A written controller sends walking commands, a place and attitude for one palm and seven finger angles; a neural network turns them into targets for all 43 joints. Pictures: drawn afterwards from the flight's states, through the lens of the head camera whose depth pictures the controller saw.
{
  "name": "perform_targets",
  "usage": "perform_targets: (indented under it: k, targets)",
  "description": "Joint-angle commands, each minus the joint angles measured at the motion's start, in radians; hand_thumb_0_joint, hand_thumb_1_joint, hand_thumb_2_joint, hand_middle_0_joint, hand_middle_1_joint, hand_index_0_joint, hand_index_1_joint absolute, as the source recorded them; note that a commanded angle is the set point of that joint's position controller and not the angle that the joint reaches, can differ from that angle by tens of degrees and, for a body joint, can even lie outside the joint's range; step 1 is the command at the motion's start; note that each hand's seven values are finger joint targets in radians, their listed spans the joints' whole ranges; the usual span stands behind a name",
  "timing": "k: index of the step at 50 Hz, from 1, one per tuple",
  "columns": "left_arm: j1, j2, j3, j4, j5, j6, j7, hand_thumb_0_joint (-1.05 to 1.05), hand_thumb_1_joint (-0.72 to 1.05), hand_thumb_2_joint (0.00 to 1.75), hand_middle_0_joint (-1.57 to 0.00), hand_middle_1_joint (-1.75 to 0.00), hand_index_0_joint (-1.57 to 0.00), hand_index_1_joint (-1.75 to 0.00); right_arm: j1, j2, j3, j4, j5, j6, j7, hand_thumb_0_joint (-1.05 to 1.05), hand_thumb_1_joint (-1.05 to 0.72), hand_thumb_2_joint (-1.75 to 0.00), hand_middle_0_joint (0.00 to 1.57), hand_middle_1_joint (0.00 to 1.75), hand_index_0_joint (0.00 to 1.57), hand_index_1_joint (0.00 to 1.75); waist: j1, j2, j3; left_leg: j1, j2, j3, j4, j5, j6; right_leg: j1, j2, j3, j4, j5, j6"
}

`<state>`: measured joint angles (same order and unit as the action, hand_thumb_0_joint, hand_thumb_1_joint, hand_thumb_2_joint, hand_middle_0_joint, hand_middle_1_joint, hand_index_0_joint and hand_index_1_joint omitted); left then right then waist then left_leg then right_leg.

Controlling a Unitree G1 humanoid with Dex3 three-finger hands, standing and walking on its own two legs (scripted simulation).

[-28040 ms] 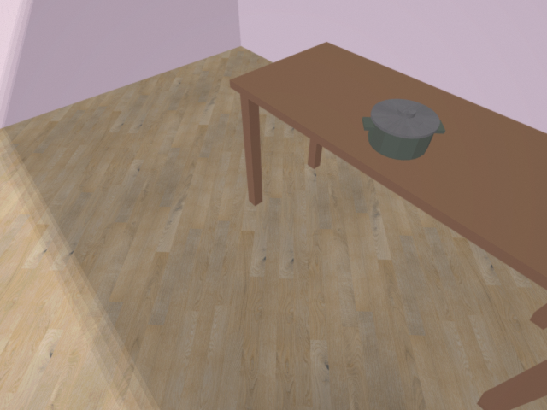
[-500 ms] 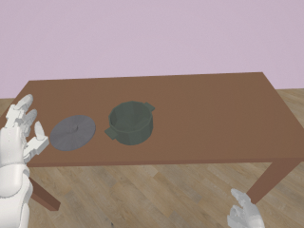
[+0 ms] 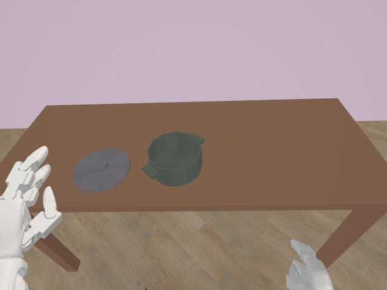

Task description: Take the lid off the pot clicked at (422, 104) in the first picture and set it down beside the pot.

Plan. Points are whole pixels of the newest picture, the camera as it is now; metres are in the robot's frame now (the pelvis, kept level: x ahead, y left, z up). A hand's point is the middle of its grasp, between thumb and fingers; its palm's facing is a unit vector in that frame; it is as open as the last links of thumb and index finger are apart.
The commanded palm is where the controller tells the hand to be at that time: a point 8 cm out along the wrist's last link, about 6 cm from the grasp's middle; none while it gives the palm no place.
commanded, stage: draw the hand back to the body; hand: left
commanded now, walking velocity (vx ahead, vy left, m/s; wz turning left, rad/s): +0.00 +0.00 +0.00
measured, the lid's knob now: (100, 165) +0.48 +0.37 -0.09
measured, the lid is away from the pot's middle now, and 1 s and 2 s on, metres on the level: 0.25 0.25 0.25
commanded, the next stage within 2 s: step back with the hand held close in 0.14 s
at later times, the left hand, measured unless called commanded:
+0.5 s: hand (44, 212) +0.19 +0.27 +0.15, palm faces +0.26 -0.85 -0.45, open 7.4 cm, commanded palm +0.13 +0.31 +0.17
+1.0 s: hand (12, 249) +0.13 +0.28 +0.15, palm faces +0.28 -0.82 -0.49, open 7.4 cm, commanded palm +0.07 +0.33 +0.17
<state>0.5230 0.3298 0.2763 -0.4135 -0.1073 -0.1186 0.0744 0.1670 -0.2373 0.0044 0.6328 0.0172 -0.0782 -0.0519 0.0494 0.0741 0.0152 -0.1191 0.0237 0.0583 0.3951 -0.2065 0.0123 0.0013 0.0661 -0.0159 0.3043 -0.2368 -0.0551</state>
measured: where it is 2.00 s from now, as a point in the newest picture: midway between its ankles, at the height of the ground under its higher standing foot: outside the picture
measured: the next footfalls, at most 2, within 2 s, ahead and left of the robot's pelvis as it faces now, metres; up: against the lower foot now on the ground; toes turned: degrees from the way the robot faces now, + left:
right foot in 1.86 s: -0.14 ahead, -0.10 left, +0.00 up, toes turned -5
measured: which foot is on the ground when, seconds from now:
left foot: down 0.00-1.00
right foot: down 0.00-1.00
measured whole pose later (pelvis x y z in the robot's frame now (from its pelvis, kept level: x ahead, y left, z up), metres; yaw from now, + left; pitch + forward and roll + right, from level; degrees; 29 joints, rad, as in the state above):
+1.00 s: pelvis -0.07 +0.05 -0.02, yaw -2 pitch +0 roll -3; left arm 0.65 0.40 0.40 -0.65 -0.05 -0.21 0.11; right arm 0.24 -0.19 0.00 0.53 0.02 -0.09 -0.04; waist 0.00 0.02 0.08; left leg -0.43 0.02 0.10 0.65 -0.27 0.08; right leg -0.32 -0.01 -0.07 0.58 -0.25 0.02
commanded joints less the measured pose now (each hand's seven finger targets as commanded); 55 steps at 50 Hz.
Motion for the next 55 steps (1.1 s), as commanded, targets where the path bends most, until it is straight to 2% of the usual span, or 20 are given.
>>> perform_targets:
  k: [1, 4, 6, 12, 13, 15, 16, 19, 22, 23, 25, 28, 30, 32, 35, 43, 46, 49, 52, 55]
  targets:
    - [-0.056, 0.17, 0.116, -0.227, -0.002, -0.067, 0.022, 0.0, 0.9, 0.9, -0.2, -0.3, -0.2, -0.3, -0.149, -0.098, -0.034, -0.168, 0.002, -0.059, -0.012, 0.0, -0.9, -0.9, 0.2, 0.3, 0.2, 0.3, -0.006, -0.045, -0.039, 0.14, 0.015, -0.023, -0.013, 0.16, 0.036, -0.178, -0.067, 0.029, -0.077, 0.195, 0.03]
    - [-0.09, 0.167, 0.107, -0.231, 0.003, -0.065, 0.024, 0.0, 0.9, 0.9, -0.2, -0.3, -0.2, -0.3, -0.149, -0.098, -0.032, -0.167, 0.001, -0.06, -0.018, 0.0, -0.9, -0.9, 0.2, 0.3, 0.2, 0.3, -0.009, -0.01, -0.024, 0.142, 0.014, -0.027, -0.016, 0.134, 0.035, -0.191, -0.067, 0.034, -0.084, 0.158, 0.028]
    - [-0.049, 0.151, 0.097, -0.223, 0.002, -0.062, 0.024, 0.0, 0.9, 0.9, -0.2, -0.3, -0.2, -0.3, -0.149, -0.096, -0.032, -0.172, -0.001, -0.059, -0.018, 0.0, -0.9, -0.9, 0.2, 0.3, 0.2, 0.3, -0.002, -0.049, -0.038, 0.143, 0.014, -0.032, -0.02, 0.135, 0.037, -0.179, -0.066, 0.029, -0.082, 0.152, 0.029]
    - [-0.065, 0.169, 0.108, -0.262, 0.01, -0.057, 0.028, 0.0, 0.9, 0.9, -0.2, -0.3, -0.2, -0.3, -0.145, -0.102, -0.027, -0.171, -0.003, -0.06, -0.012, 0.0, -0.9, -0.9, 0.2, 0.3, 0.2, 0.3, 0.003, -0.021, -0.055, 0.141, 0.016, -0.046, -0.023, 0.165, 0.031, -0.163, -0.064, 0.027, -0.069, 0.179, 0.022]
    - [-0.244, 0.355, 0.3, -0.362, 0.009, -0.112, 0.038, 0.0, 0.9, 0.9, -0.2, -0.3, -0.2, -0.3, -0.133, -0.104, -0.012, -0.23, 0.013, -0.036, -0.009, 0.0, -0.9, -0.9, 0.2, 0.3, 0.2, 0.3, -0.011, 0.046, 0.066, 0.076, 0.03, -0.054, -0.003, 0.036, 0.041, -0.275, -0.108, 0.138, -0.095, 0.188, 0.018]
    - [-0.143, 0.268, 0.248, -0.237, 0.025, -0.131, 0.023, 0.0, 0.9, 0.9, -0.2, -0.3, -0.2, -0.3, -0.116, -0.092, -0.027, -0.181, -0.004, -0.031, -0.001, 0.0, -0.9, -0.9, 0.2, 0.3, 0.2, 0.3, -0.02, -0.136, 0.052, 0.038, 0.026, -0.062, 0.044, 0.008, 0.048, -0.276, -0.136, 0.191, -0.093, 0.234, 0.033]
    - [-0.084, 0.208, 0.199, -0.198, 0.03, -0.123, 0.011, 0.0, 0.9, 0.9, -0.2, -0.3, -0.2, -0.3, -0.113, -0.095, -0.038, -0.189, -0.002, -0.027, 0.008, 0.0, -0.9, -0.9, 0.2, 0.3, 0.2, 0.3, -0.023, -0.162, 0.031, 0.046, 0.03, -0.057, 0.062, 0.025, 0.049, -0.276, -0.147, 0.208, -0.084, 0.267, 0.049]
    - [-0.004, 0.154, 0.143, -0.232, 0.037, -0.128, -0.007, 0.0, 0.9, 0.9, -0.2, -0.3, -0.2, -0.3, -0.109, -0.112, -0.051, -0.22, 0.005, -0.017, 0.02, 0.0, -0.9, -0.9, 0.2, 0.3, 0.2, 0.3, -0.027, -0.072, -0.053, 0.053, 0.057, -0.043, 0.047, 0.089, 0.056, -0.239, -0.146, 0.164, -0.006, 0.318, 0.067]
    - [0.074, 0.19, 0.18, -0.31, 0.041, -0.127, -0.003, 0.0, 0.9, 0.9, -0.2, -0.3, -0.2, -0.3, -0.096, -0.114, -0.06, -0.252, 0.008, -0.002, 0.025, 0.0, -0.9, -0.9, 0.2, 0.3, 0.2, 0.3, -0.024, -0.059, -0.129, 0.047, 0.088, -0.061, 0.035, 0.203, 0.064, -0.205, -0.133, 0.119, 0.079, 0.346, 0.065]
    - [0.088, 0.235, 0.22, -0.342, 0.043, -0.13, 0.003, 0.0, 0.9, 0.9, -0.2, -0.3, -0.2, -0.3, -0.101, -0.114, -0.06, -0.257, 0.006, 0.0, 0.024, 0.0, -0.9, -0.9, 0.2, 0.3, 0.2, 0.3, -0.023, -0.05, -0.144, 0.041, 0.097, -0.073, 0.028, 0.23, 0.066, -0.198, -0.129, 0.111, 0.1, 0.33, 0.061]
    - [0.137, 0.237, 0.239, -0.383, 0.041, -0.133, 0.01, 0.0, 0.9, 0.9, -0.2, -0.3, -0.2, -0.3, -0.092, -0.104, -0.061, -0.274, 0.008, 0.007, 0.023, 0.0, -0.9, -0.9, 0.2, 0.3, 0.2, 0.3, -0.025, -0.027, -0.171, 0.018, 0.116, -0.087, 0.029, 0.303, 0.068, -0.188, -0.118, 0.081, 0.148, 0.31, 0.061]
    - [0.173, 0.284, 0.284, -0.467, 0.04, -0.139, 0.023, 0.0, 0.9, 0.9, -0.2, -0.3, -0.2, -0.3, -0.081, -0.106, -0.066, -0.288, 0.008, 0.006, 0.02, 0.0, -0.9, -0.9, 0.2, 0.3, 0.2, 0.3, -0.026, 0.054, -0.192, -0.007, 0.158, -0.129, 0.012, 0.376, 0.076, -0.206, -0.1, 0.051, 0.219, 0.159, 0.064]
    - [0.205, 0.265, 0.28, -0.464, 0.034, -0.136, 0.029, 0.0, 0.9, 0.9, -0.2, -0.3, -0.2, -0.3, -0.064, -0.095, -0.067, -0.283, 0.004, -0.002, 0.02, 0.0, -0.9, -0.9, 0.2, 0.3, 0.2, 0.3, -0.029, 0.1, -0.171, -0.028, 0.192, -0.142, -0.01, 0.393, 0.081, -0.241, -0.096, 0.027, 0.267, -0.014, 0.066]
    - [0.197, 0.257, 0.277, -0.471, 0.034, -0.138, 0.034, 0.0, 0.9, 0.9, -0.2, -0.3, -0.2, -0.3, -0.046, -0.097, -0.071, -0.275, 0.001, -0.02, 0.02, 0.0, -0.9, -0.9, 0.2, 0.3, 0.2, 0.3, -0.034, 0.117, -0.142, -0.075, 0.216, -0.147, -0.021, 0.318, 0.088, -0.242, -0.098, 0.016, 0.289, -0.101, 0.067]
    - [0.169, 0.228, 0.256, -0.446, 0.034, -0.133, 0.038, 0.0, 0.9, 0.9, -0.2, -0.3, -0.2, -0.3, -0.018, -0.109, -0.072, -0.261, 0.001, -0.043, 0.016, 0.0, -0.9, -0.9, 0.2, 0.3, 0.2, 0.3, -0.044, 0.052, -0.103, -0.134, 0.224, -0.157, -0.014, 0.223, 0.084, -0.23, -0.104, 0.004, 0.276, -0.091, 0.068]
    - [0.124, 0.245, 0.273, -0.416, 0.054, -0.139, 0.054, 0.0, 0.9, 0.9, -0.2, -0.3, -0.2, -0.3, -0.017, -0.114, -0.07, -0.277, 0.014, -0.068, 0.0, 0.0, -0.9, -0.9, 0.2, 0.3, 0.2, 0.3, -0.051, -0.029, -0.053, -0.395, 0.175, -0.169, -0.032, -0.369, 0.069, -0.146, -0.125, 0.028, 0.257, -0.038, 0.057]
    - [0.122, 0.234, 0.254, -0.426, 0.052, -0.154, 0.059, 0.0, 0.9, 0.9, -0.2, -0.3, -0.2, -0.3, -0.01, -0.1, -0.067, -0.275, 0.014, -0.073, -0.004, 0.0, -0.9, -0.9, 0.2, 0.3, 0.2, 0.3, -0.06, -0.076, -0.033, -0.363, 0.119, -0.149, 0.04, -0.405, 0.052, -0.251, -0.158, 0.082, 0.163, -0.109, 0.036]
    - [0.116, 0.233, 0.242, -0.448, 0.05, -0.167, 0.069, 0.0, 0.9, 0.9, -0.2, -0.3, -0.2, -0.3, 0.002, -0.091, -0.066, -0.259, 0.002, -0.075, -0.008, 0.0, -0.9, -0.9, 0.2, 0.3, 0.2, 0.3, -0.072, -0.117, -0.046, -0.28, 0.076, -0.145, 0.116, -0.327, 0.039, -0.338, -0.205, 0.15, 0.09, -0.119, 0.001]
    - [0.115, 0.231, 0.239, -0.463, 0.052, -0.186, 0.077, 0.0, 0.9, 0.9, -0.2, -0.3, -0.2, -0.3, -0.004, -0.094, -0.066, -0.253, -0.001, -0.081, -0.009, 0.0, -0.9, -0.9, 0.2, 0.3, 0.2, 0.3, -0.073, -0.036, -0.069, -0.271, 0.097, -0.171, 0.075, -0.251, 0.044, -0.313, -0.19, 0.113, 0.142, -0.026, 0.008]
    - [0.128, 0.235, 0.256, -0.451, 0.058, -0.197, 0.078, 0.0, 0.9, 0.9, -0.2, -0.3, -0.2, -0.3, -0.017, -0.105, -0.068, -0.265, 0.006, -0.088, -0.013, 0.0, -0.9, -0.9, 0.2, 0.3, 0.2, 0.3, -0.063, 0.093, -0.087, -0.386, 0.193, -0.235, -0.082, -0.346, 0.067, -0.185, -0.108, 0.017, 0.294, -0.064, 0.051]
